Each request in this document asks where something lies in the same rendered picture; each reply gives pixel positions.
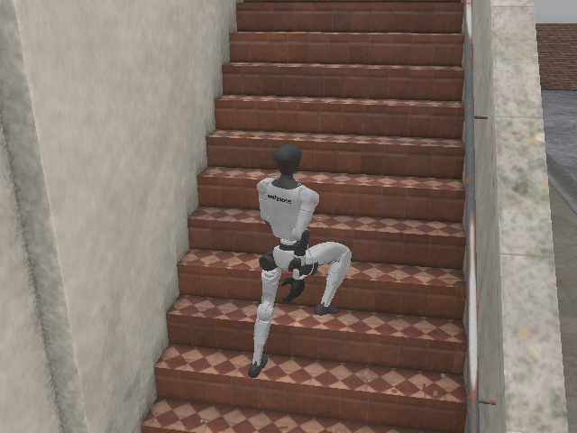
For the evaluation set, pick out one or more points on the left robot upper arm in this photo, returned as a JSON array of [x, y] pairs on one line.
[[261, 187]]

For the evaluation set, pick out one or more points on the right robot forearm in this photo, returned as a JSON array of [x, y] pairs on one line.
[[299, 256]]

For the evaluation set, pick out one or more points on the right robot foot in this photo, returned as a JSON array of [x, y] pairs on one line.
[[322, 310]]

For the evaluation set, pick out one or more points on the robot right hand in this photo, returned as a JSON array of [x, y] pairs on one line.
[[297, 286]]

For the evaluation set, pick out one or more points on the robot left thigh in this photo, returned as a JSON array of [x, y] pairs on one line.
[[270, 279]]

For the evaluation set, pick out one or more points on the right robot upper arm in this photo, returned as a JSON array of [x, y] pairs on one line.
[[309, 199]]

